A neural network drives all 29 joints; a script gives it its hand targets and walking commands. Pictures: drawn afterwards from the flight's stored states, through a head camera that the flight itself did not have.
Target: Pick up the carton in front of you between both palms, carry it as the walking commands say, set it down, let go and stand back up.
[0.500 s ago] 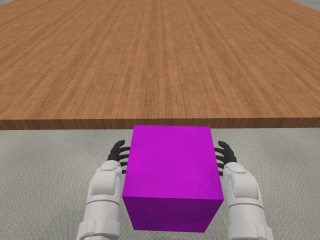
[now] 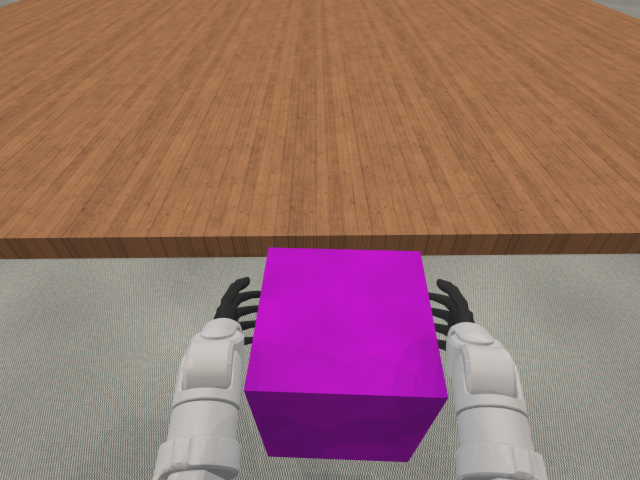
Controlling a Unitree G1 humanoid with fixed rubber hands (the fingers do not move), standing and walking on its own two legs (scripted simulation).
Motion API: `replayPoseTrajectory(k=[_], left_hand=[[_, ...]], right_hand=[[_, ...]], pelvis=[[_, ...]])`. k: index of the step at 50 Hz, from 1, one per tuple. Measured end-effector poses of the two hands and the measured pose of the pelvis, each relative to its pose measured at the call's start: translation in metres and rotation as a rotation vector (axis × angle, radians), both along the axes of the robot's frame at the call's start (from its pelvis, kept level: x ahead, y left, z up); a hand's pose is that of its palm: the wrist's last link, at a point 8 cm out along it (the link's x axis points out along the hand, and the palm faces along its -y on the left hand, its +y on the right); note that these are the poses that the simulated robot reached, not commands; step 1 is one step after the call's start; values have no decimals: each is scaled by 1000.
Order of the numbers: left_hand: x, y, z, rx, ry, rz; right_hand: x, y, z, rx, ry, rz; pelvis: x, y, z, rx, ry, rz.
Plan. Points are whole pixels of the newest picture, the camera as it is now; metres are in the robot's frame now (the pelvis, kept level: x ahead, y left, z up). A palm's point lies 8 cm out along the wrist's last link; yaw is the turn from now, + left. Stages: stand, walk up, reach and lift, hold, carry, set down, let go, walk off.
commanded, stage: hold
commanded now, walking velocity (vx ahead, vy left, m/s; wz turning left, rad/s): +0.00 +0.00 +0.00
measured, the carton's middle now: (340, 358) +0.30 +0.00 -0.02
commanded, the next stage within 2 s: carry in 0.12 s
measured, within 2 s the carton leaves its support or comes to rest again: neither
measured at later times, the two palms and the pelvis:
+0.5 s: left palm (242, 276) +0.36 +0.14 +0.07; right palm (455, 273) +0.37 -0.16 +0.08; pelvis +0.09 -0.01 -0.01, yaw +1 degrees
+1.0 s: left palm (285, 171) +0.62 +0.10 +0.08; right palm (442, 167) +0.64 -0.20 +0.08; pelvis +0.36 -0.06 +0.00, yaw +2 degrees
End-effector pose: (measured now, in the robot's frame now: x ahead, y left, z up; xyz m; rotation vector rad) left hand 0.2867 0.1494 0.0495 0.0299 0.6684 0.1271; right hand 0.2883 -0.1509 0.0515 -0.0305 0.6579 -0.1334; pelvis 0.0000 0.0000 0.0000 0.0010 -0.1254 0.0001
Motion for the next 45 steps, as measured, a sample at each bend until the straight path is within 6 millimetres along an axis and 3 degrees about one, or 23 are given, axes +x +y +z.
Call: replayPoseTrajectory(k=[8,13,19,24,29,34,41,45], left_hand=[[2,0,-1,6,-4,-1],[13,-4,5,-5,-35,8],[41,-20,17,-22,-48,20],[68,-13,23,-30,-2,53],[106,-4,25,-58,9,67],[157,-22,31,-60,49,23],[250,-56,33,-53,-17,12],[286,-55,27,-54,56,63]], right_hand=[[2,0,-1,0,-4,2],[13,-4,3,11,-35,-6],[38,-20,12,34,-48,-24],[77,-13,23,47,-1,-5],[110,-3,23,68,9,-31],[145,-22,27,70,47,-81],[238,-55,27,95,-19,-97],[290,-55,24,97,57,-57]], pelvis=[[3,-1,-3,1,43,-4],[15,-4,-7,6,114,-19],[47,-16,-12,-7,167,10],[83,-13,-8,22,203,25],[128,-8,-11,22,221,-30],[177,-15,-2,-12,233,-34],[261,-44,-23,-26,200,3],[302,-56,-14,-12,210,30]])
